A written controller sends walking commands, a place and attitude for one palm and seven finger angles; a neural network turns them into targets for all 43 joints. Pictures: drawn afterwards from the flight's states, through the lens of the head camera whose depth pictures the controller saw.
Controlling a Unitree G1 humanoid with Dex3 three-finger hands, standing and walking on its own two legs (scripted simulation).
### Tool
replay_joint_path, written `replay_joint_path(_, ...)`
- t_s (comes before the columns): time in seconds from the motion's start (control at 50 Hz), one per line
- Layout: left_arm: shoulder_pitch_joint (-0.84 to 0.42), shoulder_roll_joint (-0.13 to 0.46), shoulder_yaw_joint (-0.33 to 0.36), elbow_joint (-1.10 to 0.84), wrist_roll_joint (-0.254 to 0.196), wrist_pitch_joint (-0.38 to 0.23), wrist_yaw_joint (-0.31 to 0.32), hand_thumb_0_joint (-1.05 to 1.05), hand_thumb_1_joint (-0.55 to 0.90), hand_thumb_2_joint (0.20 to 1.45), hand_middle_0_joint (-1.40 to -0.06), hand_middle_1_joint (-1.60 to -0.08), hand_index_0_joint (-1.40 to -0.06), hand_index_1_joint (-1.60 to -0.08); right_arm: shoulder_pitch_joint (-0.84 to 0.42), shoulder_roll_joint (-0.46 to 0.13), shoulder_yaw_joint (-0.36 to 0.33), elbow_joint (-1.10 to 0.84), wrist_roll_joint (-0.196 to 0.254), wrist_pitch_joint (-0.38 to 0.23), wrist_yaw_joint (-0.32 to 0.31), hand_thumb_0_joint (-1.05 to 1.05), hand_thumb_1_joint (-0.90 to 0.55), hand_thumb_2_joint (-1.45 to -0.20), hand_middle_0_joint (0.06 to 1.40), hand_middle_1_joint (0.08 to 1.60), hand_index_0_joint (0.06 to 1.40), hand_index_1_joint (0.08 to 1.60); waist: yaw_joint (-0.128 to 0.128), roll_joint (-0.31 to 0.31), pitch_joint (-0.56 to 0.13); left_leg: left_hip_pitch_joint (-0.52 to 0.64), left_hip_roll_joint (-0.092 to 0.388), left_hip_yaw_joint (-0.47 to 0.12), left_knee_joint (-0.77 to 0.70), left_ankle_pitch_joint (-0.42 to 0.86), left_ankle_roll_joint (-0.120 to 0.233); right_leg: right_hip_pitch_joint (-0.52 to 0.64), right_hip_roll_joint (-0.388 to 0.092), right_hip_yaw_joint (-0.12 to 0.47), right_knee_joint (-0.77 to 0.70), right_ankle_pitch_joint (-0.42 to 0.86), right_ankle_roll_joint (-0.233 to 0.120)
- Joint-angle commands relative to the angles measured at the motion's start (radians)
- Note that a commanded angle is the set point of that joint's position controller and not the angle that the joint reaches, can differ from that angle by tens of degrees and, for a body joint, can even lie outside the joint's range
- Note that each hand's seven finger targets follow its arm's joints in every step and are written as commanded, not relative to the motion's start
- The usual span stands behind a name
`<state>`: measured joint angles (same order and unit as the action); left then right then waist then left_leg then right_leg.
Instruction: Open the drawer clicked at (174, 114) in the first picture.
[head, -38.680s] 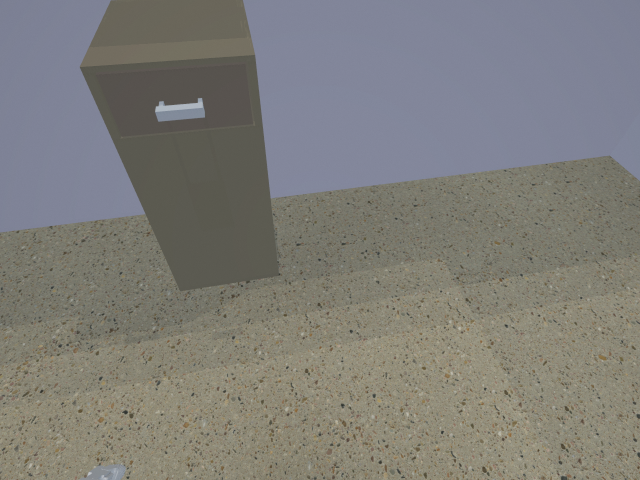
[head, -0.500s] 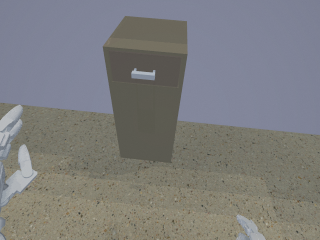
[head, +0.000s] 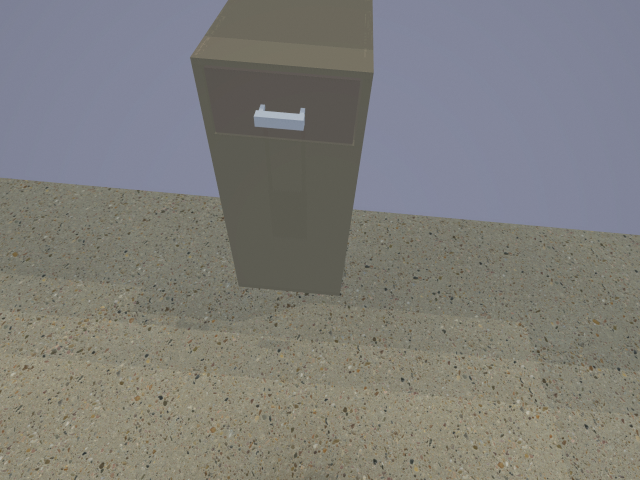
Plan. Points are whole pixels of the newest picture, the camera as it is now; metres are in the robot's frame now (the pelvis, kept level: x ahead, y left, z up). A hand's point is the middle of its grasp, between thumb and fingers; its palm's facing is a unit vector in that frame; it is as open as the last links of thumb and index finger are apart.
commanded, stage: let the arm hang, fingers relaxed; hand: left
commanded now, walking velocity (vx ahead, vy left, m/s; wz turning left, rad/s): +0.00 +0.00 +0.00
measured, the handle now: (281, 115) +0.82 +0.11 +0.00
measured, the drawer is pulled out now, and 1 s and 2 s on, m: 0.00 0.00 0.00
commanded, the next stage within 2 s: look to check the result in 0.80 s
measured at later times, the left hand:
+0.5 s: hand out of the picture +0.04 +0.23 -0.15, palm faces +0.01 -0.94 -0.34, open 7.4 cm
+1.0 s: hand out of the picture +0.11 +0.22 -0.14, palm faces -0.04 -0.94 -0.34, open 7.4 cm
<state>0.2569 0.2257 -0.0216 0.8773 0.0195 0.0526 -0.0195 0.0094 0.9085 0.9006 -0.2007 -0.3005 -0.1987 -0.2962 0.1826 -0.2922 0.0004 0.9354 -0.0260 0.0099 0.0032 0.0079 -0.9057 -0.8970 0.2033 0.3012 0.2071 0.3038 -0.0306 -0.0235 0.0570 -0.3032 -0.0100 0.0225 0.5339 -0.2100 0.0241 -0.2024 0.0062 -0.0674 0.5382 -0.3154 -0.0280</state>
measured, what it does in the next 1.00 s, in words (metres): stands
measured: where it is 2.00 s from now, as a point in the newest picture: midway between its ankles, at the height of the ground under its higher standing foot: outside the picture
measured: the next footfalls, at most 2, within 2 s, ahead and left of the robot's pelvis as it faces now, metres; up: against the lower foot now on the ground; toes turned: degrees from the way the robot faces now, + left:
none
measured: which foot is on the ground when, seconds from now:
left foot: down 0.00-1.00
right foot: down 0.00-1.00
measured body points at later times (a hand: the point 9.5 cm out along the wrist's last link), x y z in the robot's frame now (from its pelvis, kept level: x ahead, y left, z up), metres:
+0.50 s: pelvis +0.00 -0.01 +0.01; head +0.02 -0.02 +0.46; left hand +0.04 +0.28 -0.12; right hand +0.06 -0.27 -0.15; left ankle +0.05 +0.10 -0.73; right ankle -0.01 -0.10 -0.73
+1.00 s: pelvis +0.02 -0.03 +0.01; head +0.04 -0.03 +0.46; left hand +0.11 +0.27 -0.12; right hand +0.08 -0.33 -0.12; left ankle +0.05 +0.10 -0.73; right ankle -0.01 -0.10 -0.73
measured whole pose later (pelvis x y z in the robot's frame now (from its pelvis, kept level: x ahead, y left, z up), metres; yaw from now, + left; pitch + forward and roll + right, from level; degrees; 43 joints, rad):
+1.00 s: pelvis +0.02 -0.03 +0.01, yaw -1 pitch -2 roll +0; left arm 0.11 0.33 0.01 1.10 0.01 -0.02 0.00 0.00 0.90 0.90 -0.20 -0.30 -0.20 -0.30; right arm 0.12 -0.35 -0.01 1.12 -0.02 0.01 0.00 0.00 -0.91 -0.90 0.20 0.30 0.21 0.30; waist -0.02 0.01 0.08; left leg -0.15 0.02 0.02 0.31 -0.12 -0.02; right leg -0.05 0.05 -0.06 0.30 -0.22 -0.06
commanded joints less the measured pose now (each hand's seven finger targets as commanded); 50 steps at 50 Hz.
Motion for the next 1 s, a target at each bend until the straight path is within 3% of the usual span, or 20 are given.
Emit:
replay_joint_path(0.0, -0.019, 0.227, 0.073, 0.031, -0.006, -0.071, 0.027, 0.000, 0.900, 0.900, -0.200, -0.300, -0.200, -0.300, -0.033, -0.137, -0.033, -0.013, 0.007, -0.019, -0.016, 0.000, -0.900, -0.900, 0.200, 0.300, 0.200, 0.300, 0.029, 0.109, -0.071, 0.085, 0.101, -0.152, -0.171, 0.053, 0.015, 0.030, -0.112, 0.141, -0.202, 0.053, -0.035)
replay_joint_path(0.08, 0.002, 0.194, 0.065, 0.141, -0.012, -0.078, 0.031, 0.000, 0.900, 0.900, -0.200, -0.300, -0.200, -0.300, 0.013, -0.119, -0.028, 0.064, 0.010, -0.020, -0.028, 0.000, -0.900, -0.900, 0.200, 0.300, 0.200, 0.300, 0.019, 0.126, -0.090, 0.157, 0.107, -0.129, -0.163, 0.133, 0.011, 0.040, -0.126, 0.133, -0.236, 0.125, -0.038)
replay_joint_path(0.1, 0.006, 0.191, 0.067, 0.155, -0.011, -0.078, 0.033, 0.000, 0.900, 0.900, -0.200, -0.300, -0.200, -0.300, 0.022, -0.122, -0.031, 0.072, 0.012, -0.019, -0.030, 0.000, -0.900, -0.900, 0.200, 0.300, 0.200, 0.300, 0.019, 0.090, -0.085, 0.164, 0.112, -0.131, -0.162, 0.153, 0.013, 0.041, -0.122, 0.126, -0.239, 0.145, -0.037)
replay_joint_path(0.16, 0.015, 0.173, 0.060, 0.199, -0.013, -0.070, 0.035, 0.000, 0.900, 0.900, -0.200, -0.300, -0.200, -0.300, 0.031, -0.118, -0.030, 0.103, 0.011, -0.012, -0.034, 0.000, -0.900, -0.900, 0.200, 0.300, 0.200, 0.300, 0.019, 0.093, -0.033, 0.156, 0.115, -0.133, -0.186, 0.106, 0.013, 0.016, -0.119, 0.111, -0.259, 0.081, -0.035)
replay_joint_path(0.22, 0.014, 0.180, 0.061, 0.218, -0.012, -0.069, 0.037, 0.000, 0.900, 0.900, -0.200, -0.300, -0.200, -0.300, 0.030, -0.122, -0.033, 0.116, 0.010, -0.009, -0.035, 0.000, -0.900, -0.900, 0.200, 0.300, 0.200, 0.300, 0.019, 0.052, -0.026, 0.159, 0.116, -0.135, -0.194, 0.096, 0.016, 0.017, -0.118, 0.109, -0.266, 0.067, -0.037)
replay_joint_path(0.36, -0.032, 0.219, 0.067, 0.216, -0.009, -0.073, 0.039, 0.000, 0.900, 0.900, -0.200, -0.300, -0.200, -0.300, -0.001, -0.142, -0.043, 0.130, 0.007, -0.006, -0.027, 0.000, -0.900, -0.900, 0.200, 0.300, 0.200, 0.300, 0.019, 0.018, 0.003, 0.156, 0.115, -0.134, -0.213, 0.060, 0.015, -0.007, -0.122, 0.116, -0.285, 0.011, -0.036)
replay_joint_path(0.7, -0.154, 0.300, 0.082, 0.161, -0.006, -0.092, 0.039, 0.000, 0.900, 0.900, -0.200, -0.300, -0.200, -0.300, -0.090, -0.203, -0.045, 0.119, 0.007, -0.023, -0.014, 0.000, -0.900, -0.900, 0.200, 0.300, 0.200, 0.300, 0.023, 0.022, -0.058, 0.189, 0.126, -0.121, -0.231, 0.211, 0.002, 0.088, -0.141, 0.136, -0.288, 0.231, -0.020)
replay_joint_path(0.98, -0.161, 0.315, 0.078, 0.175, -0.012, -0.092, 0.041, 0.000, 0.900, 0.900, -0.200, -0.300, -0.200, -0.300, -0.091, -0.232, -0.038, 0.123, 0.010, -0.022, -0.021, 0.000, -0.900, -0.900, 0.200, 0.300, 0.200, 0.300, 0.019, 0.027, -0.092, 0.243, 0.135, -0.102, -0.230, 0.260, -0.005, 0.125, -0.146, 0.143, -0.300, 0.347, -0.011)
